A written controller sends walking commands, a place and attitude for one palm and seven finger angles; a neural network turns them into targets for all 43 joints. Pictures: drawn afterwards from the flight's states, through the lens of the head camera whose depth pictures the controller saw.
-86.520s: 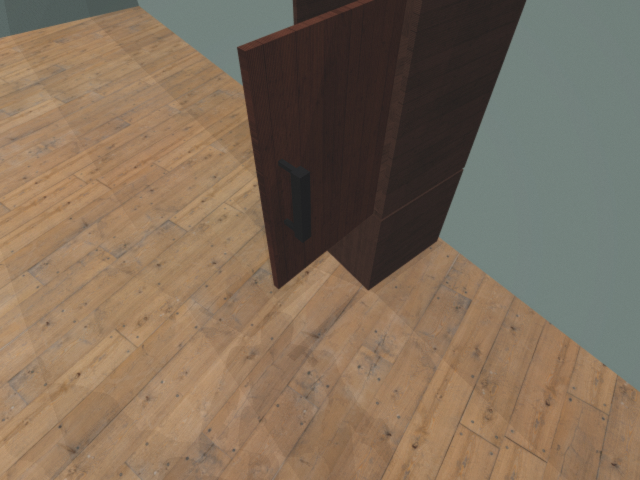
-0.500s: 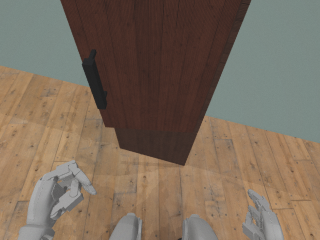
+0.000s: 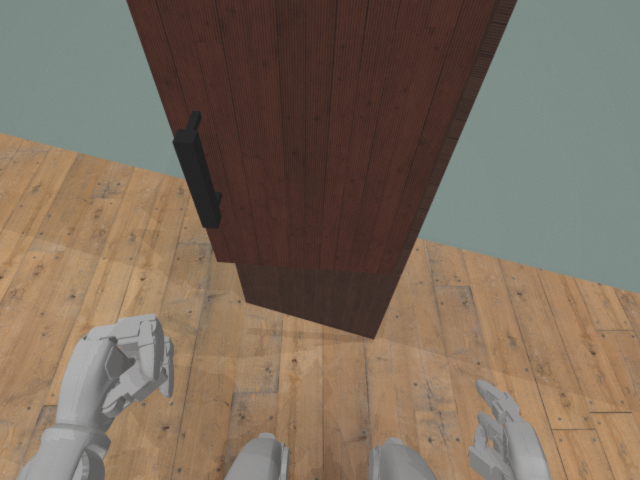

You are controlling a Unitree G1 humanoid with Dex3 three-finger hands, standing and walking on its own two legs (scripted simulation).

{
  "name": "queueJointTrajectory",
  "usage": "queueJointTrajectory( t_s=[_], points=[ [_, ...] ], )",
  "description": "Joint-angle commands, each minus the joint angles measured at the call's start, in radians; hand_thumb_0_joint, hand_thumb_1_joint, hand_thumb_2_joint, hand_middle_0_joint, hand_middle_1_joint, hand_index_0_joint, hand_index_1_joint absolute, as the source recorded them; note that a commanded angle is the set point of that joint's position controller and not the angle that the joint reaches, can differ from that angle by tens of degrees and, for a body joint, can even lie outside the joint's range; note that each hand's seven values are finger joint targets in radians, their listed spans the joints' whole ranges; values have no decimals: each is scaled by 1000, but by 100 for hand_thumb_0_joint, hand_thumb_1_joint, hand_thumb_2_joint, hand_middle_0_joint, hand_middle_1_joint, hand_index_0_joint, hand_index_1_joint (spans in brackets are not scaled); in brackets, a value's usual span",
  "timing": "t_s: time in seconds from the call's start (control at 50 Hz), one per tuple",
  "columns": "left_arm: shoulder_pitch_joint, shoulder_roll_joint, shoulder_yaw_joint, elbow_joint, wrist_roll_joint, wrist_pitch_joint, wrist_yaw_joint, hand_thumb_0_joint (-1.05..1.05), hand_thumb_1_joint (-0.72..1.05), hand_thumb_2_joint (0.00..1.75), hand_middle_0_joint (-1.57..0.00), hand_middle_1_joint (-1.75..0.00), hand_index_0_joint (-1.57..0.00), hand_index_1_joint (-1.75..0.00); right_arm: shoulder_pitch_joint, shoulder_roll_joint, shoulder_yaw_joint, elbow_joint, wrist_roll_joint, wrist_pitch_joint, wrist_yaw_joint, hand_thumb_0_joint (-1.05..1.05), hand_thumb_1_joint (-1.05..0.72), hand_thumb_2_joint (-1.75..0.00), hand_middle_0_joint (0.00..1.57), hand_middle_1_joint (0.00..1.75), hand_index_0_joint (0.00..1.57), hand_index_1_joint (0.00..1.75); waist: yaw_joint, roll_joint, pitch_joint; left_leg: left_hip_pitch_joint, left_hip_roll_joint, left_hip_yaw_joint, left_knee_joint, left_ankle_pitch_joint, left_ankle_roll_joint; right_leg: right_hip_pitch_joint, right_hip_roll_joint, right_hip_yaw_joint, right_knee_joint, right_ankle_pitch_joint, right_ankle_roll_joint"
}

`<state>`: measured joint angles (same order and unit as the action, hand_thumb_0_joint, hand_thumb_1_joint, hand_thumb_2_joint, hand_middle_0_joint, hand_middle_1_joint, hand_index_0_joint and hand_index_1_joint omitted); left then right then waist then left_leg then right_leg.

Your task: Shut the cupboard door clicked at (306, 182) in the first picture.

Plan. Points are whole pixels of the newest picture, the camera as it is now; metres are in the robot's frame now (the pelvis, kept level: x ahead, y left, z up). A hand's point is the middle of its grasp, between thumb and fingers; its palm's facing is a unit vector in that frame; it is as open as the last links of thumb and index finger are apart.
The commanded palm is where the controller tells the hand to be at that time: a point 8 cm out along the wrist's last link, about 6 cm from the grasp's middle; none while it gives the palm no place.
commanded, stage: raise the hand and make a fist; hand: left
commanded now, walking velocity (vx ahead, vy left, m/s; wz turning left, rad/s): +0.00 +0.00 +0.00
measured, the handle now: (204, 173) +0.51 +0.21 +0.05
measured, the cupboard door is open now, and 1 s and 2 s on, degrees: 13 13 13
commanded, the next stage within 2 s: bring the fist close to the handle in 0.34 s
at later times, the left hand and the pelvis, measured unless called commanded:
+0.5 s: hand (171, 378) +0.22 +0.17 +0.05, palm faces -0.01 -1.00 -0.03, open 3.1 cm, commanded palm +0.21 +0.23 +0.06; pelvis -0.01 -0.01 +0.00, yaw +0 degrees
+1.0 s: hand (200, 286) +0.33 +0.17 +0.05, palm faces -0.01 -1.00 -0.02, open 3.1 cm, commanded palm +0.31 +0.23 +0.06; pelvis +0.00 -0.01 +0.01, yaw +0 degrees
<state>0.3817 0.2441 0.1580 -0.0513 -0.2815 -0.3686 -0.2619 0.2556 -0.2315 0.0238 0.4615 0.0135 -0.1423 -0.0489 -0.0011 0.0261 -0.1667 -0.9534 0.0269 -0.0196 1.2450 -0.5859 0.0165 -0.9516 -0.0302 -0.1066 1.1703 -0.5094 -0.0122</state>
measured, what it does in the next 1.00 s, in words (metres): stands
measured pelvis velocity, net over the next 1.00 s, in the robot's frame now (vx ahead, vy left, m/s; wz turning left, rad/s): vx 0.00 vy -0.01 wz -0.01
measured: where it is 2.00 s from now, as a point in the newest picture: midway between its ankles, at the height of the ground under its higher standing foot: outside the picture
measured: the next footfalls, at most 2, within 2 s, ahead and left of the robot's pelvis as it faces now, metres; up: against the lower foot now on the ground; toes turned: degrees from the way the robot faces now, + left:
none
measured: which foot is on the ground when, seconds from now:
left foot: down 0.00-1.00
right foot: down 0.00-1.00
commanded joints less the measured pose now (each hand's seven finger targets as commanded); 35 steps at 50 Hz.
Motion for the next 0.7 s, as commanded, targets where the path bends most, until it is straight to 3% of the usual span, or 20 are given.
queueJointTrajectory(
  t_s=[0.0,0.08,0.14,0.24,0.28,0.36,0.42,0.5,0.56,0.58,0.68],
  points=[
    [-10,100,67,-195,-20,-69,4,0,90,90,-130,-150,-130,-150,-26,-140,-72,-155,3,-58,-10,0,-90,-90,20,30,20,30,3,22,-223,131,-35,-28,-223,308,-11,216,45,40,-144,207,-18],
    [-11,110,78,-193,-20,-89,9,0,90,90,-130,-150,-130,-150,-28,-139,-74,-152,1,-58,-9,0,-90,-90,20,30,20,30,11,23,-229,117,-37,-22,-215,318,-9,232,42,50,-140,218,-21],
    [-25,97,63,-178,-20,-100,13,0,90,90,-130,-150,-130,-150,-30,-140,-74,-150,2,-56,-8,0,-90,-90,20,30,20,30,0,20,-190,103,-38,-20,-218,264,-9,206,40,55,-156,162,-18],
    [-26,103,65,-172,-19,-106,10,0,90,90,-130,-150,-130,-150,-31,-142,-73,-155,5,-52,-9,0,-90,-90,20,30,20,30,0,3,-187,81,-40,-14,-215,222,-4,215,36,75,-177,101,-16],
    [-31,110,65,-186,-18,-110,9,0,90,90,-130,-150,-130,-150,-34,-141,-72,-157,5,-52,-10,0,-90,-90,20,30,20,30,4,21,-200,90,-40,-16,-216,232,-2,219,37,74,-171,112,-19],
    [-30,116,75,-177,-23,-111,11,0,90,90,-130,-150,-130,-150,-28,-139,-72,-150,3,-51,-13,0,-90,-90,20,30,20,30,-4,-3,-199,80,-40,-16,-201,249,1,225,40,78,-169,138,-17],
    [-37,98,58,-172,-23,-113,4,0,90,90,-130,-150,-130,-150,-34,-137,-71,-151,5,-51,-10,0,-90,-90,20,30,20,30,-7,1,-190,68,-41,-10,-197,218,0,219,33,92,-183,97,-13],
    [-194,110,44,-153,-5,-113,12,0,90,90,-130,-150,-130,-150,-28,-145,-64,-131,2,-55,-16,0,-90,-90,20,30,20,30,-33,17,-181,67,-38,-20,-187,199,2,169,37,82,-169,81,-14],
    [-272,127,61,-106,-7,-103,11,0,90,90,-130,-150,-130,-150,-23,-152,-63,-119,4,-59,-23,0,-90,-90,20,30,20,30,-34,2,-189,55,-38,-21,-184,179,6,171,38,91,-178,50,-14],
    [-295,123,56,-91,-3,-95,9,0,90,90,-130,-150,-130,-150,-27,-152,-63,-116,6,-59,-22,0,-90,-90,20,30,20,30,-27,28,-206,70,-39,-19,-192,188,4,175,36,87,-173,70,-16],
    [-382,144,80,-17,4,-50,15,0,90,90,-130,-150,-130,-150,-23,-151,-59,-104,8,-50,-20,0,-90,-90,20,30,20,30,-15,19,-256,83,-40,-10,-209,232,5,238,33,92,-179,128,-13]
  ],
)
